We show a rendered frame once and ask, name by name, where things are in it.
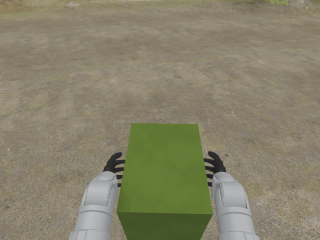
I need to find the robot right hand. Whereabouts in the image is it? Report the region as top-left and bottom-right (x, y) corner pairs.
(203, 151), (226, 187)

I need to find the carton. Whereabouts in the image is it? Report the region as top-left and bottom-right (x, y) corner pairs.
(116, 123), (213, 240)

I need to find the robot left hand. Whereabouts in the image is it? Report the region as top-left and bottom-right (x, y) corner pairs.
(103, 152), (126, 187)

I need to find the right robot forearm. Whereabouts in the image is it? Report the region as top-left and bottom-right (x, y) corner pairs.
(211, 172), (261, 240)

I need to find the left robot forearm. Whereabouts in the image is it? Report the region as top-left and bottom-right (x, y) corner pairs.
(68, 171), (118, 240)

